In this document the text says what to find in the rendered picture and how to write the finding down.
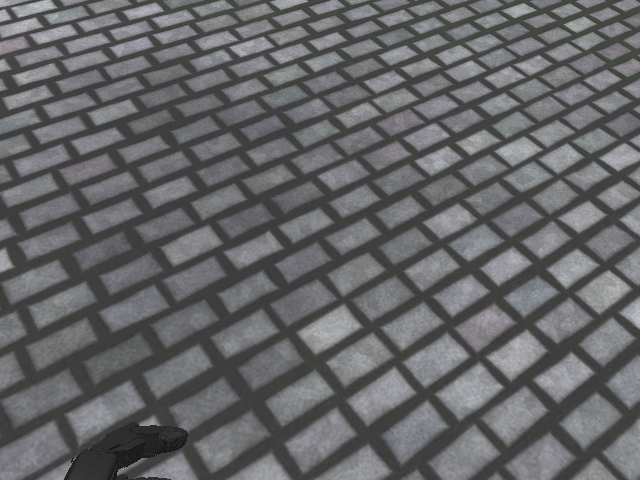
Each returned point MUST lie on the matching left robot hand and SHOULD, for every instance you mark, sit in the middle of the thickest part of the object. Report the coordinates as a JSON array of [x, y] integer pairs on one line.
[[123, 447]]

